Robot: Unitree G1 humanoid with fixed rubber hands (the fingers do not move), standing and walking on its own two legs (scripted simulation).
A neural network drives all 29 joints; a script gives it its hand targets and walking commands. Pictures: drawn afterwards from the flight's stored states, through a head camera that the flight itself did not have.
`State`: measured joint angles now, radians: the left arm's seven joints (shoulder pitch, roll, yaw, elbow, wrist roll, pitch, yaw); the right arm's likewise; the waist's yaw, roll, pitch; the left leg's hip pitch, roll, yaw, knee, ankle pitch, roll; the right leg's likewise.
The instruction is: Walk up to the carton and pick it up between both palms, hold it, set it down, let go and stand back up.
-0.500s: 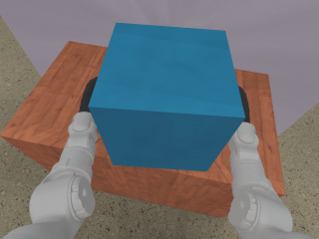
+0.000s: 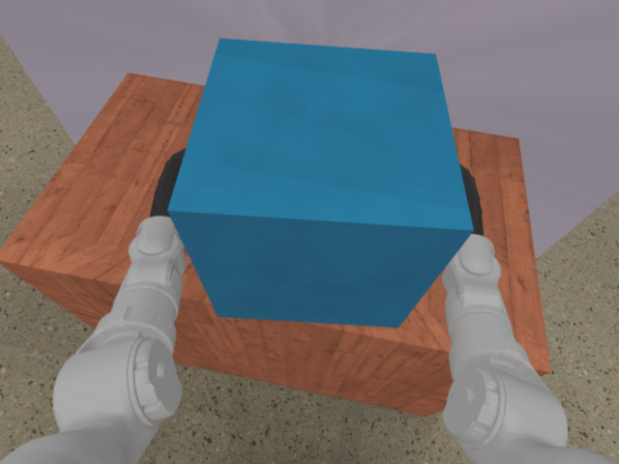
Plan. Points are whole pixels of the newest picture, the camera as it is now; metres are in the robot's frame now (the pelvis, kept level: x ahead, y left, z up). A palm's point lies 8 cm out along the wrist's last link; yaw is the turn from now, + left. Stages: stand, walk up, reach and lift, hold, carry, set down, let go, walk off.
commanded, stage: set down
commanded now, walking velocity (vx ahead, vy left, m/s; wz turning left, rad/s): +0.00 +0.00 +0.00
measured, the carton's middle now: (317, 196) +0.48 -0.02 +0.01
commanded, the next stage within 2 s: none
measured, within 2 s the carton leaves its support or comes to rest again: neither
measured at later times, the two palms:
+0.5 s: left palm (135, 217) +0.43 +0.23 +0.03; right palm (498, 219) +0.41 -0.27 +0.04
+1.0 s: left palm (117, 159) +0.44 +0.22 +0.12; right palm (530, 174) +0.42 -0.26 +0.13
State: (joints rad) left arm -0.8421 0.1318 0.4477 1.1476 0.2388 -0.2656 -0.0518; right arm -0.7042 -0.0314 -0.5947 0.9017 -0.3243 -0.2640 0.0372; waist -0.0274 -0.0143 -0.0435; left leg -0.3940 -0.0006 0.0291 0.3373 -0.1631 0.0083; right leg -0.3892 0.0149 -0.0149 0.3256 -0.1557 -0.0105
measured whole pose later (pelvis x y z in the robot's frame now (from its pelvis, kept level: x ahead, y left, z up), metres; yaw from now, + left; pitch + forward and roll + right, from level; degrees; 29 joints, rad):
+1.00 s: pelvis -0.05 -0.01 -0.03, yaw +0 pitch +22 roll -1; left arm -1.20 0.47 -0.23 1.35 -0.44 -0.05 -0.02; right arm -1.09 -0.45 0.12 1.24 0.51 -0.02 0.00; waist -0.06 -0.01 -0.25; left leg -0.79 0.03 0.01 0.60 -0.20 0.00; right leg -0.77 0.04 -0.04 0.56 -0.18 -0.03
